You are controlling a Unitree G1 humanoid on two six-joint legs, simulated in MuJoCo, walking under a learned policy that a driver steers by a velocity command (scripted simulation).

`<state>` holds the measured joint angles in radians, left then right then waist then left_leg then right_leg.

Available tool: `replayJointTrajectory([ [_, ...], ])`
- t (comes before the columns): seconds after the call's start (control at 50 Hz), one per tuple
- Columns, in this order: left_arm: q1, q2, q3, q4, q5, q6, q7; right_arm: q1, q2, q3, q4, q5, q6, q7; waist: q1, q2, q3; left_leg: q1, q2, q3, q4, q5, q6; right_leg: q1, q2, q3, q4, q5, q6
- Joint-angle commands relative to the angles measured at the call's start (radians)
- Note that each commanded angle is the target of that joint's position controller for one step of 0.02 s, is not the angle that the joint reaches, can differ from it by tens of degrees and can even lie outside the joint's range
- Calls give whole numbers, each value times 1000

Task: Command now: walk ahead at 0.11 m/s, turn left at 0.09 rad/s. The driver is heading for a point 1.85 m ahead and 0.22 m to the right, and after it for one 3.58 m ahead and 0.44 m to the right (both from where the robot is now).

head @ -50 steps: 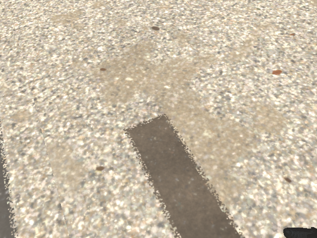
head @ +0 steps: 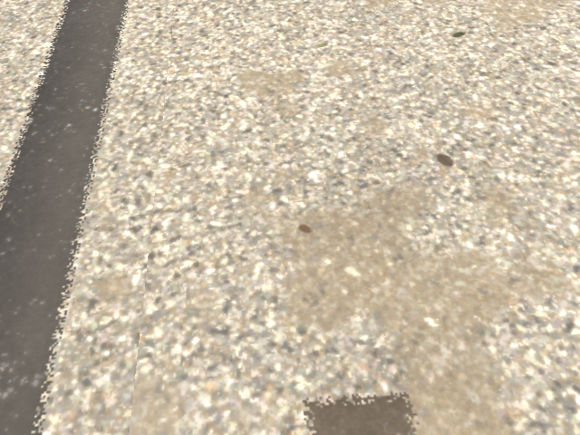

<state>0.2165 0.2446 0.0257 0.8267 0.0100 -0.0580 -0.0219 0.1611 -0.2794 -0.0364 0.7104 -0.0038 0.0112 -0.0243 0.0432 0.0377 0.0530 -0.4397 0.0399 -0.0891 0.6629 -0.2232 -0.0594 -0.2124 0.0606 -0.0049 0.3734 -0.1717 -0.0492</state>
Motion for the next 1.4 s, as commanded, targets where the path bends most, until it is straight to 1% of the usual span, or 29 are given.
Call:
replayJointTrajectory([
  [0.02, -83, 159, 29, -57, -12, -4, 4, 62, -78, -25, -37, -6, 2, -2, -63, -131, -136, 248, -17, 39, -139, 103, 28, -34, -241, 146, -49, 357, -143],
  [0.04, -74, 144, 22, -47, -17, -2, 4, 51, -80, -26, -41, -13, 0, -4, -69, -121, -121, 292, -17, 35, -226, 165, 46, -49, -218, 149, -35, 248, -110],
  [0.06, -38, 120, 12, -33, -10, -4, 3, 34, -107, -30, -54, -21, -2, -9, -61, -85, -114, 347, 33, -22, -272, 288, 69, -76, -189, 146, -15, 142, -61],
  [0.08, 25, 109, 7, -24, 14, -9, -1, 27, -159, -39, -68, -20, 1, -17, -19, 0, -142, 427, 112, -86, -228, 452, 106, -121, -131, 110, 30, -3, -17],
  [0.1, 94, 87, 1, -7, 10, -7, 0, 1, -158, -40, -58, -11, 8, -18, 21, 97, -165, 408, 122, -95, -200, 348, 154, -113, -82, 56, 13, -124, 14],
  [0.12, 39, 104, -1, -5, 9, 2, 6, -20, -102, -31, -64, -5, 9, -8, -16, 66, -131, 337, 74, -70, -206, 204, 139, -77, -71, 35, 18, -112, 34],
  [0.14, -5, 117, 3, -11, 6, 11, 10, -24, -79, -24, -61, -10, 8, -2, -34, 44, -94, 306, 47, -57, -208, 170, 117, -89, -69, 31, 27, -89, 38],
  [0.16, -11, 119, 3, -7, 4, 19, 15, -22, -81, -23, -59, -14, 4, 1, -36, 34, -78, 294, 35, -49, -204, 197, 104, -90, -74, 35, 37, -59, 36],
  [0.18, -5, 124, 4, -5, 6, 26, 18, -17, -87, -24, -54, -12, -2, 3, -35, 34, -74, 291, 32, -46, -196, 232, 100, -82, -77, 37, 43, -25, 37],
  [0.2, 2, 125, 4, 0, 6, 29, 20, -10, -91, -26, -48, -10, -7, 3, -31, 34, -80, 290, 30, -42, -185, 269, 99, -64, -82, 41, 48, 5, 36],
  [0.24, 0, 128, 4, 10, 2, 30, 23, -5, -87, -25, -40, -8, -13, 2, -33, 20, -97, 298, 27, -37, -167, 341, 100, -35, -89, 45, 62, 67, 36],
  [0.3, -6, 130, 5, 29, -2, 36, 27, -10, -87, -26, -28, -5, -15, 1, -31, 2, -109, 303, 24, -34, -157, 388, 104, -4, -93, 46, 74, 109, 40],
  [0.42, -20, 129, 8, 72, -5, 56, 37, -14, -84, -28, 14, -4, -17, 4, -27, -25, -97, 288, 15, -26, -169, 361, 105, 29, -94, 46, 70, 103, 45],
  [0.52, -26, 130, 10, 110, -5, 64, 46, -11, -81, -29, 63, -3, -19, 0, -26, -30, -79, 282, 5, -15, -185, 311, 100, 32, -94, 46, 57, 74, 46],
  [0.74, -10, 117, 4, 183, -4, 58, 53, -5, -74, -27, 175, -2, -12, -12, -30, -29, -35, 278, -14, 6, -221, 182, 87, -9, -89, 42, 23, -19, 45],
  [0.98, 48, 87, -7, 230, -3, 48, 57, 8, -60, -17, 276, 0, -9, -16, -36, -35, -10, 262, -24, 17, -243, 98, 81, -38, -83, 37, 1, -75, 41],
  [1.18, 100, 63, -13, 248, -5, 43, 59, 30, -44, -7, 332, 2, -8, -18, -39, -38, -3, 251, -27, 22, -247, 91, 80, -44, -80, 34, -3, -72, 38],
  [1.4, 147, 42, -14, 256, -7, 41, 60, 55, -28, 1, 368, 4, -7, -20, -42, -39, 1, 247, -29, 26, -246, 105, 80, -45, -78, 31, -5, -52, 35],
])
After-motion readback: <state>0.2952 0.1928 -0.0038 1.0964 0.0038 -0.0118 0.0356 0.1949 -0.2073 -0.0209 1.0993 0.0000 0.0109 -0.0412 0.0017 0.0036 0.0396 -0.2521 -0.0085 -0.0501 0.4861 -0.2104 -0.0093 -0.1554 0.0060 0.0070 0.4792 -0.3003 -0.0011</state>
